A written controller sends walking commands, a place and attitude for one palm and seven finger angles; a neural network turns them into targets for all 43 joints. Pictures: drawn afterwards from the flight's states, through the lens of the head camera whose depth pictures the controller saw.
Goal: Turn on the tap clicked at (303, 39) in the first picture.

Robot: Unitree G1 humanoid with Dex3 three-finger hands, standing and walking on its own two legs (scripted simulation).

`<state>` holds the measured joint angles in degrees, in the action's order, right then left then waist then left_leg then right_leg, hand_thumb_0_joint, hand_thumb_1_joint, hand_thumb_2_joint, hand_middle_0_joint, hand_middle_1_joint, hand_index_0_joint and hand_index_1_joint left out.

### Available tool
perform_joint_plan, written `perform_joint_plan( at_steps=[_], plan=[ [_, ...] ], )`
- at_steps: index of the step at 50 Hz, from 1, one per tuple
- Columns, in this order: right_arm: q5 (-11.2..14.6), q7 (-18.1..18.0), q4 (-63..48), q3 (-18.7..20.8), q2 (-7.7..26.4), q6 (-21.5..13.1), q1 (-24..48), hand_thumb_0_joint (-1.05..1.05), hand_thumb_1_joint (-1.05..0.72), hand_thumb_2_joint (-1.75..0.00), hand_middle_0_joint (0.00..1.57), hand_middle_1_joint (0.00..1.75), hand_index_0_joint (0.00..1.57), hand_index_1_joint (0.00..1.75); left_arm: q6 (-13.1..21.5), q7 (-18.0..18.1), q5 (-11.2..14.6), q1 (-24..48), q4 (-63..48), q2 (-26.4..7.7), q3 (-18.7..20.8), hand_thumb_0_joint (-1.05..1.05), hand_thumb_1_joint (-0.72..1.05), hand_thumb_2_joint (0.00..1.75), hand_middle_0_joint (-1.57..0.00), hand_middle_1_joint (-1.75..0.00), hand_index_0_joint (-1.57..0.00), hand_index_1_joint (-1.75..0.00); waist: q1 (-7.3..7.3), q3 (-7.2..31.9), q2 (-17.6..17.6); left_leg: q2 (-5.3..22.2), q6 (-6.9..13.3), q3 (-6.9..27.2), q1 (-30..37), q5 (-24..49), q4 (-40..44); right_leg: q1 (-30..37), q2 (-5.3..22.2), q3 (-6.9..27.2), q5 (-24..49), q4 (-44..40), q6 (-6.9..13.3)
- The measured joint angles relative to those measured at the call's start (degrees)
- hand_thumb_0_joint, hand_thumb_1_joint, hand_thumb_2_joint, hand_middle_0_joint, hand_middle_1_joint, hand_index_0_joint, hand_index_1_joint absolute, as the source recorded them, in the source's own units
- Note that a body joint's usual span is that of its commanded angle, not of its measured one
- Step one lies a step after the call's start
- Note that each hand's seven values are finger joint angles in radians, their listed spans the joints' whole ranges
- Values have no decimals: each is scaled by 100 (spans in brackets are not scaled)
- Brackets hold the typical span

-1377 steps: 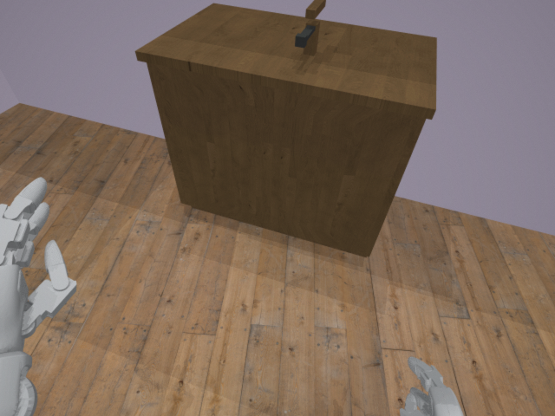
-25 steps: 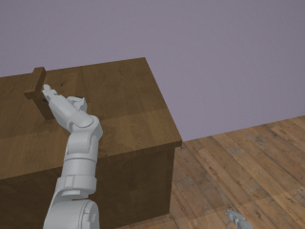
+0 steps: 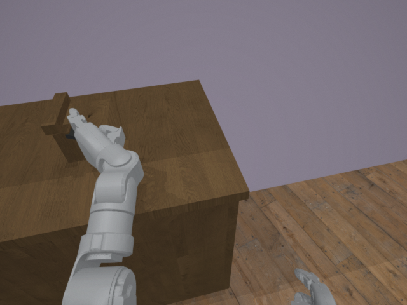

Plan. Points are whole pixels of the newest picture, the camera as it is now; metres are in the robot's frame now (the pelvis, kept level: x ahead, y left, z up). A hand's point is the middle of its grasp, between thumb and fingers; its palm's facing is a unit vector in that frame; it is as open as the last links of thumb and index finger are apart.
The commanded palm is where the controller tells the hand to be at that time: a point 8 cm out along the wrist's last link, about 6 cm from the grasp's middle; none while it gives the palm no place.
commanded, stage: lift the hand up off the lever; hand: left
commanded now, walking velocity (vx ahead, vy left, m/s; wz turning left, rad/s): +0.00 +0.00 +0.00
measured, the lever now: (112, 140) +0.42 +0.25 +0.12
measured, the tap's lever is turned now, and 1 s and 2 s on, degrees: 63 63 63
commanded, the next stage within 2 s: draw the hand back beside the body in 0.52 s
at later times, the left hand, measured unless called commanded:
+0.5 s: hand (116, 132) +0.37 +0.20 +0.19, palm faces +0.76 -0.65 -0.01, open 7.8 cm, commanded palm +0.32 +0.22 +0.19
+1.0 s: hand (106, 170) +0.29 +0.20 +0.16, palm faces +0.33 -0.92 -0.22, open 7.7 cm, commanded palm +0.27 +0.23 +0.18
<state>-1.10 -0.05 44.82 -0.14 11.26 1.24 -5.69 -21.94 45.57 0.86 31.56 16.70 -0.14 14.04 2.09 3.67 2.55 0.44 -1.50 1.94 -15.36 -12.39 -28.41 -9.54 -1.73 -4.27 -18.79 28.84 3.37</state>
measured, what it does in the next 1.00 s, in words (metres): stands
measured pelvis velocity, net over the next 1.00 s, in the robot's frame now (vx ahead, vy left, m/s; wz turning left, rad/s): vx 0.00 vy -0.01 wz -0.05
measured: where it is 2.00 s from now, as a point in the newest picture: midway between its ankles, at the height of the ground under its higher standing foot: outside the picture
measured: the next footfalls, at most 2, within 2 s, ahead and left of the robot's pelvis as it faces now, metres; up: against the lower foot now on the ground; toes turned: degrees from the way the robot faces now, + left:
none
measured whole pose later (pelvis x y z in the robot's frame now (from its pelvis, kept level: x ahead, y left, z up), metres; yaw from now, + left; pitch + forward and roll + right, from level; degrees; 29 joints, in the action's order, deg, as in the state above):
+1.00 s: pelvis +0.00 -0.01 +0.01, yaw -3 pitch -5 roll +0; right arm 0.9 -2.9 37.1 0.1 14.8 -0.2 -10.7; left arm -7.6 9.3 6.6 -2.4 -7.7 -17.2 10.7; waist 1.5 -0.7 3.7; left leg 2.4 -1.7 -0.5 -7.5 -11.5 -24.0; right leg -2.2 -3.6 -1.6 -16.1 23.3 3.9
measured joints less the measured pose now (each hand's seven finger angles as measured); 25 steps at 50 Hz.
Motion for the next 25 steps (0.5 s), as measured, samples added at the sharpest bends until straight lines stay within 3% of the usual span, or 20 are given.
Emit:
perform_joint_plan(
  at_steps=[17,25],
  plan=[
    [85,-21,70,-13,59,-15,228,1,-90,-90,20,30,20,30,-358,-155,107,-275,-684,-11,-197,2,91,90,-14,-15,-15,-15,104,-69,-1,5,-21,32,285,74,182,299,-12,-30,70,-194,15],
    [139,-53,118,-73,32,-20,309,1,-90,-90,20,30,20,30,-453,-190,134,-142,-422,-64,-144,2,90,90,-15,-15,-15,-15,100,-52,-8,23,-40,62,334,131,250,354,-34,-58,117,-262,36]
  ],
)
